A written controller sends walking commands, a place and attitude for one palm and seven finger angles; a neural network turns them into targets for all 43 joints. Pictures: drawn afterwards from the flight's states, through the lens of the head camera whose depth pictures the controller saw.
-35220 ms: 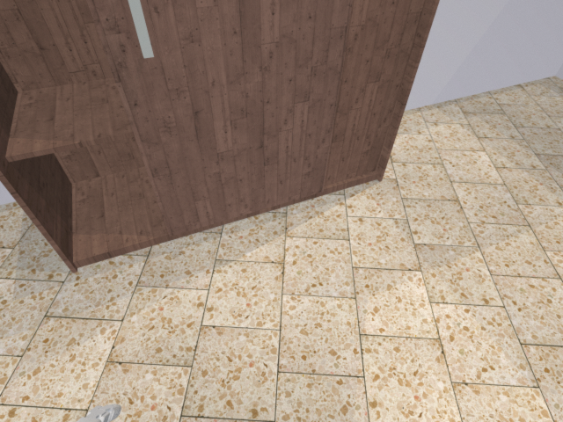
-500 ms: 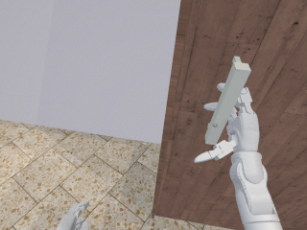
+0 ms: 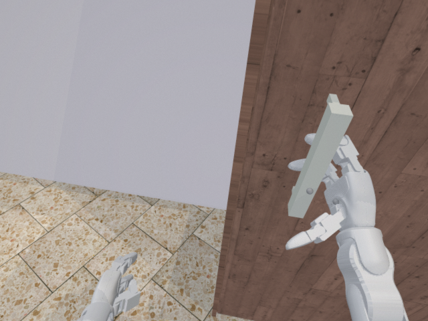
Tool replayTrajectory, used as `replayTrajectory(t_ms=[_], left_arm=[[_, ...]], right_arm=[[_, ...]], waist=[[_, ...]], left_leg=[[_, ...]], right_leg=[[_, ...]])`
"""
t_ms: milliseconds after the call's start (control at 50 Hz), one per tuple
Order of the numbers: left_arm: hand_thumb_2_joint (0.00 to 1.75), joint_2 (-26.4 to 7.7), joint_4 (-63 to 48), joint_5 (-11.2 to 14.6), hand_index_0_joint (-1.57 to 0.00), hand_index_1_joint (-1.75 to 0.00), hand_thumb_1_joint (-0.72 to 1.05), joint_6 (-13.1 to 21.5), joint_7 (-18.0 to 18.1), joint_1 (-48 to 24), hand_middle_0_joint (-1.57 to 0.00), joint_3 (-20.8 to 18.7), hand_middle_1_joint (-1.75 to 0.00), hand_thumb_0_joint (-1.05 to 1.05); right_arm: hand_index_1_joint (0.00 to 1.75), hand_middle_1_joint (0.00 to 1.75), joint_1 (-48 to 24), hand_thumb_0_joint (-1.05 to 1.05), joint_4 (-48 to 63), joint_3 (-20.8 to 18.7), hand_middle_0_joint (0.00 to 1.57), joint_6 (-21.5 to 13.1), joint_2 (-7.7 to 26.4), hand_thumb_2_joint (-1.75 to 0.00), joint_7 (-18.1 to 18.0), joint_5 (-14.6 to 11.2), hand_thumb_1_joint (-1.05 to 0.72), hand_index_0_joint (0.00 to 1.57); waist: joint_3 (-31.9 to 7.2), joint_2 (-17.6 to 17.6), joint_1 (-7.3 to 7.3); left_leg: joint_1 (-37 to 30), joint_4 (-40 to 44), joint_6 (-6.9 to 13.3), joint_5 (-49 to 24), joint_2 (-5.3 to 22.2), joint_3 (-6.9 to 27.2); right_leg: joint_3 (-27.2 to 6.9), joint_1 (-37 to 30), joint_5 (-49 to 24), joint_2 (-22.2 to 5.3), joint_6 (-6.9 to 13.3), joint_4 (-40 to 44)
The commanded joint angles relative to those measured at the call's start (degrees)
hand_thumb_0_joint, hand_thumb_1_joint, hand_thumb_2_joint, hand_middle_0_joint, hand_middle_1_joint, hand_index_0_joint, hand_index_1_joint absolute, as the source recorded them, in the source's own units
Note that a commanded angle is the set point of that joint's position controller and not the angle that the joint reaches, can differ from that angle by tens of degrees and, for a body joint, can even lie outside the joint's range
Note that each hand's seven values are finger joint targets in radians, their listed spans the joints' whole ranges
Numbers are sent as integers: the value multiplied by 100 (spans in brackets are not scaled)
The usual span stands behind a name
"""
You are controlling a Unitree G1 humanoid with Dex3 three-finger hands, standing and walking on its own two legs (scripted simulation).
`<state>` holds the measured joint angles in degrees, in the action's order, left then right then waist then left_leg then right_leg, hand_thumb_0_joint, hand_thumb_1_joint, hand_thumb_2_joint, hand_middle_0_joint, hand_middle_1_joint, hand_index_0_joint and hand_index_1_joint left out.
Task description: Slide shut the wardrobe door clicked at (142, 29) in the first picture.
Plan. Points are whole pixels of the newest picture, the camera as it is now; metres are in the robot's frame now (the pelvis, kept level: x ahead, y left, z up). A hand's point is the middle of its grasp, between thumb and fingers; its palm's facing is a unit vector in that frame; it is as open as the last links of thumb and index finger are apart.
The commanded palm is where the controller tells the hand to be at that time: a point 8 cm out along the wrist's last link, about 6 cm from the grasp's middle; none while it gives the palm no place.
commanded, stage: slip the hand off the handle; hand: right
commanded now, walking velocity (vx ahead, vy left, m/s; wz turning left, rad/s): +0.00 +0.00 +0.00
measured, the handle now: (312, 160) +0.33 -0.13 +0.20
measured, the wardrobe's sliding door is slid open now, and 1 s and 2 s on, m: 0.00 0.00 0.00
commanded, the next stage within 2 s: draw the hand back to the body in 1.04 s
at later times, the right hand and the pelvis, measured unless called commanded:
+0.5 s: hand (346, 223) +0.24 -0.17 +0.16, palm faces -0.03 +1.00 -0.03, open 14.7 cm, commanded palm +0.19 -0.23 +0.17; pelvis -0.01 -0.02 +0.00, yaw +0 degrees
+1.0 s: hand (381, 280) +0.15 -0.18 +0.18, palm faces +0.05 +1.00 -0.03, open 14.7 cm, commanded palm +0.12 -0.22 +0.17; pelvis -0.02 -0.04 -0.02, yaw -2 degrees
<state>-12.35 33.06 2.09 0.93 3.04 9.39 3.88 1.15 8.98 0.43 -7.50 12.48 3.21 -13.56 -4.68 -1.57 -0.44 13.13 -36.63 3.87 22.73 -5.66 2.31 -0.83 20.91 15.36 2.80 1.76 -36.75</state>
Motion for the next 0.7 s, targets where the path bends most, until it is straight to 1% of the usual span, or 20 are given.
replayTrajectory(t_ms=[0,60,80,140,180,220,240,260,300,340,360,380,400,440,460,520,560,580,660,680], left_arm=[[90,-582,-1008,-22,-20,-30,90,184,42,-709,-20,-260,-30,0],[90,-603,-976,-30,-20,-30,90,135,36,-707,-20,-276,-30,0],[90,-619,-1031,-41,-20,-30,90,154,27,-683,-20,-277,-30,0],[90,-682,-956,-80,-20,-30,90,312,36,-599,-20,-303,-30,0],[90,-700,-882,-74,-20,-30,90,492,46,-588,-20,-314,-30,0],[90,-651,-889,-34,-20,-30,90,752,41,-624,-20,-268,-30,0],[90,-684,-857,-18,-20,-30,90,871,49,-542,-20,-287,-30,0],[90,-678,-829,9,-20,-30,90,940,56,-571,-20,-258,-30,0],[90,-763,-815,37,-20,-30,90,1064,81,-473,-20,-315,-30,0],[90,-792,-818,54,-20,-30,90,1129,100,-477,-20,-308,-30,0],[90,-823,-802,54,-20,-30,90,1117,105,-461,-20,-340,-30,0],[90,-791,-885,57,-20,-30,90,1113,96,-572,-20,-308,-30,0],[90,-763,-947,32,-20,-30,90,1115,91,-614,-20,-306,-30,0],[90,-710,-1014,-7,-20,-30,90,1113,75,-737,-20,-286,-30,0],[90,-688,-1016,-34,-20,-30,90,1126,56,-779,-20,-272,-30,0],[90,-618,-1158,-114,-20,-30,90,1244,-121,-673,-20,-243,-30,0],[90,-645,-1146,-139,-20,-30,90,1266,-215,-594,-20,-240,-30,0],[90,-651,-1178,-137,-20,-30,90,1279,-256,-540,-20,-227,-30,0],[90,-728,-1202,-94,-20,-30,90,1256,-250,-476,-20,-256,-30,0],[90,-735,-1266,-78,-20,-30,90,1233,-241,-434,-20,-246,-30,0]], right_arm=[[115,115,-650,0,833,-1467,25,-128,811,-20,-499,-100,55,25],[115,115,-553,0,875,-1590,25,-234,1002,-20,-575,32,55,25],[115,115,-787,0,961,-1428,25,-318,936,-20,-533,57,55,25],[115,115,-1345,0,942,-1556,25,-761,1268,-20,-299,131,55,25],[115,115,-1945,0,1114,-1400,25,-1162,1291,-20,-3,102,55,25],[115,115,-2018,0,1302,-754,25,-1439,771,-20,358,-22,55,25],[115,115,-1829,0,1207,-686,25,-1467,690,-20,507,-133,55,25],[115,115,-1663,0,1078,-502,25,-1439,511,-20,640,-166,55,25],[115,115,-1206,0,795,-558,25,-1262,562,-20,785,-283,55,25],[115,115,-847,0,590,-697,25,-977,637,-20,753,-293,55,25],[115,115,-532,0,527,-1087,25,-832,943,-20,662,-260,55,25],[115,115,-506,0,755,-1046,25,-729,859,-20,585,-269,55,25],[115,115,-337,0,992,-1199,25,-652,921,-20,459,-279,55,25],[115,115,-96,0,1523,-1436,25,-616,993,-20,207,-272,55,25],[115,115,7,0,1841,-1452,25,-671,1011,-20,74,-189,55,25],[115,115,675,0,2841,-1038,25,-979,636,-20,-139,-86,55,25],[115,115,1075,0,3088,-710,25,-1105,453,-20,-127,47,55,25],[115,115,1152,0,3092,-356,25,-1095,212,-20,-72,59,55,25],[115,115,1546,0,3048,54,25,-827,68,-20,135,219,55,25],[115,115,1635,0,3037,149,25,-720,29,-20,164,214,55,25]], waist=[[-659,424,-288],[-546,479,-283],[-586,355,-196],[-537,354,-66],[-644,-68,46],[-788,-400,108],[-810,-336,93],[-697,-250,101],[-661,74,15],[-393,351,-85],[-452,439,-216],[-402,352,-227],[-483,485,-311],[-581,386,-391],[-573,-22,-434],[-825,-157,-367],[-725,-219,-292],[-524,-190,-199],[12,-55,-101],[57,118,-84]], left_leg=[[206,680,-435,-2544,568,38],[301,697,-427,-2378,542,67],[388,694,-435,-2244,542,76],[718,764,-511,-1765,515,176],[864,788,-507,-1495,490,240],[961,748,-449,-1251,442,160],[1008,750,-439,-1136,436,116],[1095,788,-450,-1016,426,101],[1052,850,-444,-728,454,97],[1054,940,-423,-398,493,110],[970,961,-393,-310,485,68],[947,933,-342,-235,498,2],[863,893,-320,-271,485,-44],[770,809,-281,-443,455,-125],[778,731,-236,-570,436,-188],[803,414,-183,-1036,390,-350],[954,327,-182,-1136,372,-389],[1102,291,-198,-991,374,-426],[1365,313,-218,-636,374,-405],[1382,296,-228,-490,391,-422]], right_leg=[[96,-724,-889,-174,-36,301],[98,-670,-838,-194,-23,299],[102,-690,-779,-189,2,286],[59,-676,-547,-209,56,177],[53,-841,-491,-202,82,81],[-23,-1122,-516,-229,93,58],[-99,-1147,-461,-252,87,56],[-131,-1127,-385,-268,93,71],[-216,-919,-134,-262,92,155],[-254,-674,99,-246,81,260],[-239,-654,123,-242,72,324],[-222,-641,153,-235,58,404],[-226,-675,102,-239,60,443],[-182,-770,-84,-263,49,468],[-172,-901,-219,-282,30,479],[-219,-1184,-789,-366,8,347],[-263,-1227,-975,-407,6,232],[-334,-1129,-820,-435,-3,237],[-494,-830,-238,-440,8,259],[-565,-709,14,-441,6,314]])
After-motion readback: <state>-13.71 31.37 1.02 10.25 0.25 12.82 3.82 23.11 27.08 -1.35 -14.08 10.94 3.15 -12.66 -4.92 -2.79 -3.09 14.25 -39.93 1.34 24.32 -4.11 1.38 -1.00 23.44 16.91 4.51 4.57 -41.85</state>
